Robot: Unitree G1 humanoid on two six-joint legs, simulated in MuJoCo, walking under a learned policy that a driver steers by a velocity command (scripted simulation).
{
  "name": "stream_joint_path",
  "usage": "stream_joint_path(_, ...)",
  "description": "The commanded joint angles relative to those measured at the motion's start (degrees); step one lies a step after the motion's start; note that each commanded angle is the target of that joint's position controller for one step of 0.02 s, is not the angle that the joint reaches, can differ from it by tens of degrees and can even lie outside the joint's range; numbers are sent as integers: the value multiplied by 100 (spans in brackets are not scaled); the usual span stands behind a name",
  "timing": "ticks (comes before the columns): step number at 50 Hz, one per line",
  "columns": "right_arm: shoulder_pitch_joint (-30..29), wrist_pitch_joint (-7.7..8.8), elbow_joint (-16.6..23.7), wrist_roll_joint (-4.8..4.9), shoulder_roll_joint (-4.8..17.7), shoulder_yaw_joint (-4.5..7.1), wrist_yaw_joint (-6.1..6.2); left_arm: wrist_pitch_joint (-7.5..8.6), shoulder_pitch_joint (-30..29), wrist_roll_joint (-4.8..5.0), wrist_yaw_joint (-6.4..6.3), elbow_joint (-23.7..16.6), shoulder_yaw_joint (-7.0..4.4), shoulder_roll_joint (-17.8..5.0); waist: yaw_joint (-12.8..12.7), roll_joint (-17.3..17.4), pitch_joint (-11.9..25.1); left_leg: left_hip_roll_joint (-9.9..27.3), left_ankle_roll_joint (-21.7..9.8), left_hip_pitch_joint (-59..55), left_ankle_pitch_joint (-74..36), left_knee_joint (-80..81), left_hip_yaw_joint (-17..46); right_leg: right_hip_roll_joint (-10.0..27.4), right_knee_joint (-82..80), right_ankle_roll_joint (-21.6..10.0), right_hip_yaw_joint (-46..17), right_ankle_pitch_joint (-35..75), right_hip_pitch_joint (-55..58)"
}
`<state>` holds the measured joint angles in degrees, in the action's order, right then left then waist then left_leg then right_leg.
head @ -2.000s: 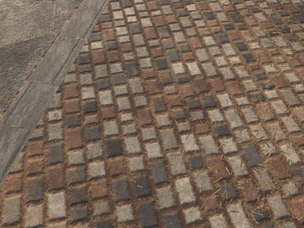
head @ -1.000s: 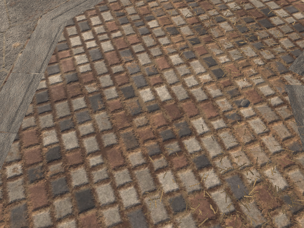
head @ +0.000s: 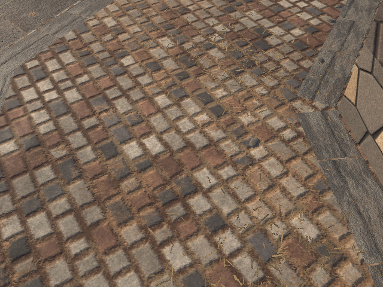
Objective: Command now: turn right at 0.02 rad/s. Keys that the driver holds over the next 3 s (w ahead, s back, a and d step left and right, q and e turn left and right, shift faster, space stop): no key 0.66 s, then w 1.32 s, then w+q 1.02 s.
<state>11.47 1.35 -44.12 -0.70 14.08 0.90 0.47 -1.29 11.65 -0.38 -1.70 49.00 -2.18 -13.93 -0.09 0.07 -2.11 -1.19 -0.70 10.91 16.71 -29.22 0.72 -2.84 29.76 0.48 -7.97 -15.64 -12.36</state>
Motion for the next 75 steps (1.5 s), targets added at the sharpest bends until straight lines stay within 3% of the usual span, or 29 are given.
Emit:
stream_joint_path(1, -20, 82, 243, 8, 615, 142, 18, 54, -16, 5, -45, -157, -155, -684, 1, -36, 228, 346, -91, 56, -871, 517, 340, 361, -412, -122, -318, 1244, 159)
stream_joint_path(19, 268, 94, -531, 34, 669, 67, 62, 36, -51, 20, -104, 811, -137, -612, -3, 19, 57, 341, -160, 68, -716, 818, 392, 297, -596, -10, -151, 1173, 284)
stream_joint_path(33, 434, 73, -957, 50, 656, 7, 62, 59, 90, 23, -137, 1242, -69, -564, 16, 38, 1, 340, -222, 14, -756, 929, 432, 300, -688, 52, -45, 1106, 204)
stream_joint_path(35, 533, 46, -1050, 67, 715, 26, 87, 52, 184, 46, -150, 1306, -37, -455, 48, 215, 46, 342, -319, 3, 855, 1192, 568, 82, -460, 28, 236, 70, 77)
stream_joint_path(36, 571, 25, -1050, 110, 939, 97, 111, 75, 115, 77, -149, 1263, -42, -473, 114, 490, -86, 535, -525, 18, 1874, 1425, 932, -99, -27, 6, 486, -651, -286)
stream_joint_path(38, 846, 35, -1094, 169, 1274, 216, 156, 246, -276, 99, -88, 1003, -21, -507, 284, 951, -485, 1616, -1174, 38, 3093, 2179, 2387, 103, 1022, -56, 679, -936, -1198)
stream_joint_path(40, 931, 141, -1085, 108, 1247, 256, 166, 422, -455, 157, 12, 879, -53, -572, 316, 813, -770, 2118, -1515, -153, 2549, 2428, 2952, 529, 2074, -127, 493, -1218, -2014)
stream_joint_path(43, 743, 206, -945, 214, 1065, 256, 125, 613, -393, 201, 136, 870, -74, -530, 188, 484, -573, 1773, -1205, -619, 1452, 2300, 2132, 751, 1563, -222, 600, -1009, -2122)
stream_joint_path(45, 693, 177, -919, 245, 1154, 287, 109, 688, -390, 186, 185, 877, -52, -399, 131, 589, -340, 1365, -1052, -251, 864, 2120, 1397, 548, 688, -163, 918, -558, -1172)
stream_joint_path(47, 624, 116, -906, 287, 1226, 307, 87, 690, 145, 192, 215, 1084, -84, -391, -155, 567, -160, 1122, -978, 512, 857, 1746, 995, 231, -111, -85, 1294, 401, 175)
stream_joint_path(48, 645, 109, -894, 271, 1143, 277, 71, 655, 545, 195, 200, 1243, -130, -459, -306, 477, -53, 1011, -914, 887, 913, 1457, 926, 91, -191, -58, 1355, 482, 801)
stream_joint_path(49, 587, 131, -864, 241, 937, 202, 48, 628, 972, 218, 171, 1355, -177, -552, -525, 322, 38, 847, -765, 1272, 785, 915, 744, 202, -360, -131, 1138, 325, 1391)
stream_joint_path(50, 417, 181, -735, 156, 501, 61, -11, 632, 1538, 193, 119, 1406, -265, -930, -763, -668, 183, 337, -382, 1887, 590, -918, 104, 1247, -1100, -472, -369, -509, 1937)
stream_joint_path(51, 386, 311, -416, 149, 229, 7, -4, 663, 2131, 120, 173, 1464, -398, -1693, -755, -1855, 460, -270, -195, 3100, 1546, -2620, -80, 2489, -1962, -1402, -2964, -1695, 2471)
stream_joint_path(52, 321, 394, -400, 314, 647, 100, 5, 764, 1723, 53, 226, 1411, -276, -1318, -569, -1068, 121, 88, -302, 3546, 1491, -3631, 498, 2707, -2150, -1678, -3435, -2563, 2054)
stream_joint_path(53, 252, 456, -374, 401, 846, 145, -32, 837, 1195, 72, 261, 1199, -171, -975, -376, -782, -310, 381, -433, 3842, 865, -3862, 604, 2459, -2181, -1470, -2800, -2443, 1738)
stream_joint_path(55, 260, 501, -468, 258, 905, 209, -53, 851, 641, 81, 321, 975, -65, -725, -139, -557, -410, 723, -417, 3629, -80, -3529, 445, 1929, -2229, -1089, -1584, -1013, 1410)
stream_joint_path(56, 196, 488, -463, 206, 898, 234, -84, 817, 641, 58, 319, 958, -18, -591, -104, -567, -392, 825, -356, 3371, -396, -3280, 370, 1702, -2275, -949, -1064, -321, 1244)
stream_joint_path(58, 96, 441, -456, 167, 709, 214, -136, 766, 958, 32, 267, 1028, -7, -608, -143, -568, -305, 833, -180, 3223, -824, -3007, 127, 1470, -2311, -960, -466, 813, 1203)
stream_joint_path(61, -524, 394, -193, 153, 519, 161, -135, 709, 1172, 20, 158, 1039, -18, -755, -242, -375, -384, 789, 56, 3307, -1286, -2126, -45, 1381, -2379, -1070, -14, 1844, 1108)
stream_joint_path(64, -1245, 414, 52, 183, 361, 83, -169, 683, 1339, 41, 93, 1007, -21, -826, -422, -414, -489, 595, 93, 2825, -1943, -945, -272, 1248, -2537, -1020, 322, 1894, 865)
stream_joint_path(68, -1785, 445, 282, 230, 386, 64, -276, 629, 1659, 124, 69, 1099, -57, -843, -442, -406, -658, 467, -87, 2688, -2096, -200, -215, 1531, -2460, -1031, 393, 2098, 1373)
stream_joint_path(71, -1590, 488, 306, 221, 615, 152, -350, 545, 1504, 115, 50, 1030, -138, -973, -112, -489, -348, 309, -345, 2232, -1650, -3, -222, 1741, -1864, -890, 466, 3472, 1987)
stream_joint_path(72, -1233, 484, 222, 215, 767, 228, -339, 505, 1425, 83, 47, 983, -172, -1057, 107, -624, -14, 130, -443, 1682, -1429, -84, -337, 1735, -1387, -834, 502, 4541, 2104)
stream_joint_path(73, -438, 468, -5, 227, 972, 352, -305, 443, 1331, 37, 50, 936, -174, -1050, 529, -678, 511, -68, -591, 679, -1349, -83, -489, 1573, -432, -736, 646, 5388, 2015)
stream_joint_path(74, 580, 433, -290, 227, 1204, 469, -246, 417, 1289, -12, 57, 843, -124, -954, 971, -607, 1152, 208, -807, -918, -1419, -198, -208, 1341, 878, -580, 756, 4951, 1176)
stream_joint_path(75, 1371, 397, -474, 53, 1693, 594, -203, 497, 1926, -35, 131, 718, 52, -305, 769, 567, 2110, 1684, -1608, -3290, -470, -109, 2143, 543, 3112, -261, 949, 2583, -1106)
